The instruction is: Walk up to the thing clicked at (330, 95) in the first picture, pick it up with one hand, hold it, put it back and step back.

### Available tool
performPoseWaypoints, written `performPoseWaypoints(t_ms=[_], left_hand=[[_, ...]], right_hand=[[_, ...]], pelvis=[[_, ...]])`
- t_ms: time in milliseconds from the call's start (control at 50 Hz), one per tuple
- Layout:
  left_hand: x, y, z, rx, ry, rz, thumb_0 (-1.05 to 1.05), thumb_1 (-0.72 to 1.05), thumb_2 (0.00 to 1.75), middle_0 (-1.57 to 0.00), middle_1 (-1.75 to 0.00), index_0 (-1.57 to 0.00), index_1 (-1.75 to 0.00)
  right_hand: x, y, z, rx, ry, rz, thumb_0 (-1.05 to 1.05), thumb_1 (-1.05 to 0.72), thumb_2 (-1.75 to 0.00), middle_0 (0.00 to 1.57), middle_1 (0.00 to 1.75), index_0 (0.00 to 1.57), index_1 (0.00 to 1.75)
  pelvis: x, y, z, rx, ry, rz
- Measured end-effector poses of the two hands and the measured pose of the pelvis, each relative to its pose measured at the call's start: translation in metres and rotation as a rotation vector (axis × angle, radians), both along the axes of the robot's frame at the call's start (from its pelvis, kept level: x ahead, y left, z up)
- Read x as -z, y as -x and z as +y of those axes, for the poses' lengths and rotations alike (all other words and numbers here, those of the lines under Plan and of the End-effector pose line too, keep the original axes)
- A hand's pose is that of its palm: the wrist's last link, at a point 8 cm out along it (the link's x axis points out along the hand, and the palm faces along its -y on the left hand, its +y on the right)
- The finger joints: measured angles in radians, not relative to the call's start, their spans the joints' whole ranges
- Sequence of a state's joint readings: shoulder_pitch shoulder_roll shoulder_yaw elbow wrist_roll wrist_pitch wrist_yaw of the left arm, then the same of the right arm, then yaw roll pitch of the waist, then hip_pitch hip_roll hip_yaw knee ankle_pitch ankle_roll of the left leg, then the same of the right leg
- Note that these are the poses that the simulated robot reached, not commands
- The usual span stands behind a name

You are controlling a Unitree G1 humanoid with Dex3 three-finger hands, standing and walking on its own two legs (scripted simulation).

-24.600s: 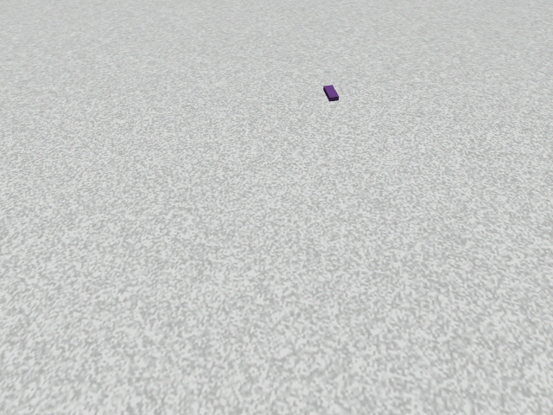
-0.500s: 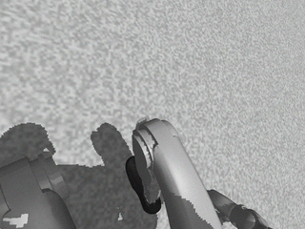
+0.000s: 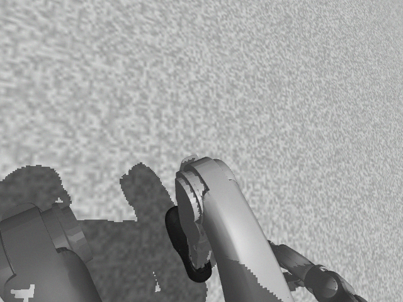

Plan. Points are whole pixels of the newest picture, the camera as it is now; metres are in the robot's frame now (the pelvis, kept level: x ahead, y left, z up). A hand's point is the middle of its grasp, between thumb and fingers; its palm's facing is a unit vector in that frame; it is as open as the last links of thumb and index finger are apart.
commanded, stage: close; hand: left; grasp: from above
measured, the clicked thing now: out of the picture +0.41 +0.35 -0.28
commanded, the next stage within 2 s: settle in 0.46 s
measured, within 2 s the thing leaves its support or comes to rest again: leaves its support in 0.88 s
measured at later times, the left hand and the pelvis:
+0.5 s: hand out of the picture +0.40 +0.34 -0.25, palm faces -0.41 -0.19 -0.89, open 8.9 cm; pelvis +0.00 +0.00 +0.00, yaw +0 degrees
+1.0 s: hand out of the picture +0.39 +0.36 -0.22, palm faces -0.38 -0.18 -0.91, open 8.8 cm; pelvis +0.01 +0.00 +0.00, yaw +2 degrees
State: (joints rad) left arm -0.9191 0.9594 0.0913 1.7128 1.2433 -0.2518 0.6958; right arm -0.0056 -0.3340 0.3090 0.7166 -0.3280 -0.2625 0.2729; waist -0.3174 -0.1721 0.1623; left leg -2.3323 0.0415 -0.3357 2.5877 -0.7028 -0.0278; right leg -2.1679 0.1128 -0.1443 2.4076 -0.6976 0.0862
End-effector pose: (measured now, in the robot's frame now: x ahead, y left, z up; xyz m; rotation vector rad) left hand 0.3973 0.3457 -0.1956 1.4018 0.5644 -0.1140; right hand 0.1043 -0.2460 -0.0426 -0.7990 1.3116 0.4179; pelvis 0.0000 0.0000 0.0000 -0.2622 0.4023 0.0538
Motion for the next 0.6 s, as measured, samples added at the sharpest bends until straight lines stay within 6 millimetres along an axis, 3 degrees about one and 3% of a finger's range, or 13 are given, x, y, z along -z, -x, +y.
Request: performPoseWaypoints(t_ms=[280, 600], left_hand=[[-0.003, -0.0036, 0.0012, -0.004, 0.003, 0.007, 0.01, 0.25, 0.36, -0.6, -0.5, -0.68, -0.47], [-0.0052, -0.0062, 0.0024, -0.009, 0.005, 0.004, 0.03, 0.28, 0.25, -0.72, -0.38, -0.76, -0.36]], right_hand=[[0.0064, 0.004, 0.0042, 0.018, -0.019, 0.007, 0.0, -0.89, -0.9, 0.2, 0.3, 0.2, 0.3], [0.0093, 0.0041, 0.0011, 0.027, -0.005, 0.011, 0.0, -0.89, -0.9, 0.2, 0.3, 0.2, 0.3]], pelvis=[[0.001, -0.0004, -0.0006, 0.001, -0.004, 0.006], [0.0027, -0.0018, -0.002, 0.001, -0.01, 0.011]])
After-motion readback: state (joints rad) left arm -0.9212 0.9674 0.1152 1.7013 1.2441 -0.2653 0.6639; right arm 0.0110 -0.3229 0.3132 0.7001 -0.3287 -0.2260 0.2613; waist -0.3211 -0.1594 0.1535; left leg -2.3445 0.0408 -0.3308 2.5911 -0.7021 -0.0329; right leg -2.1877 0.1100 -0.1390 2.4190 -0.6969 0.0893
